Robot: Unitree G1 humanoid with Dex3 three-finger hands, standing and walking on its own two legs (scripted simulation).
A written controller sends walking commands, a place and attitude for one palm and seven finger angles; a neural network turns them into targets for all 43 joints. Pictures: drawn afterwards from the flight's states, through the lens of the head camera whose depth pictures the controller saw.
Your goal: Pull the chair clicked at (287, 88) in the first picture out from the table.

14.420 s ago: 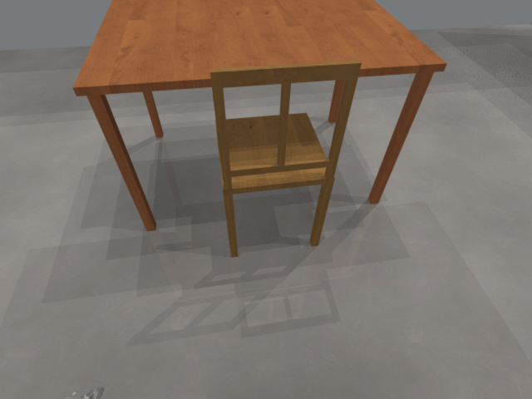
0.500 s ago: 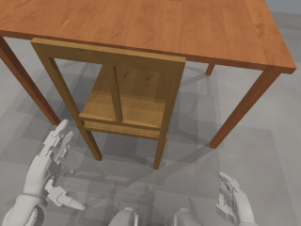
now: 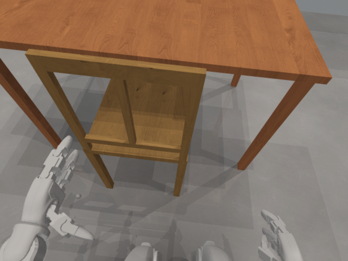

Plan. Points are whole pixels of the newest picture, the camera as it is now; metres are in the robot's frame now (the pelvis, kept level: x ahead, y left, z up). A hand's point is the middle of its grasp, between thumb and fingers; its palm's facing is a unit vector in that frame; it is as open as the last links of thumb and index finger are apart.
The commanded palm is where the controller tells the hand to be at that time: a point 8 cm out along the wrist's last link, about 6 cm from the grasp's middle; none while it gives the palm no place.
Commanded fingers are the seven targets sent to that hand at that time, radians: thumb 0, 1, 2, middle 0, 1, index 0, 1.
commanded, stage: raise the hand toward the chair's back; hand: left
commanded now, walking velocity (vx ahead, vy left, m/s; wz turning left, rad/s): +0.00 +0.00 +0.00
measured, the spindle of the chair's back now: (127, 115) +0.50 +0.16 -0.02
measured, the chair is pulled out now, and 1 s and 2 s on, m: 0.00 0.00 0.00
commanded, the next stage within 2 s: aim the fingers beside a spindle in 0.12 s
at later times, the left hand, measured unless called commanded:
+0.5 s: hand (92, 192) +0.25 +0.18 +0.03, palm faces -0.07 -1.00 -0.05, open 16.9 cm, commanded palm +0.24 +0.24 +0.03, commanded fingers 0.00 -0.50 0.30 -0.06 -0.08 -0.06 -0.08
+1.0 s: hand (108, 174) +0.30 +0.17 +0.01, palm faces -0.08 -1.00 -0.04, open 16.9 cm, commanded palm +0.29 +0.22 +0.01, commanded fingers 0.00 -0.50 0.30 -0.06 -0.08 -0.06 -0.08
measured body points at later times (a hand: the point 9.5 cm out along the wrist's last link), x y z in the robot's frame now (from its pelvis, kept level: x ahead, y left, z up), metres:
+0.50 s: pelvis +0.00 -0.02 -0.01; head +0.07 +0.00 +0.44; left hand +0.25 +0.24 +0.04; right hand +0.17 -0.26 -0.08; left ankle -0.01 +0.08 -0.66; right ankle +0.03 -0.12 -0.66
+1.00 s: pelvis -0.01 -0.02 -0.02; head +0.08 -0.01 +0.42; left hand +0.30 +0.22 +0.02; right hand +0.15 -0.26 -0.11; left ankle -0.01 +0.08 -0.66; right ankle +0.03 -0.12 -0.66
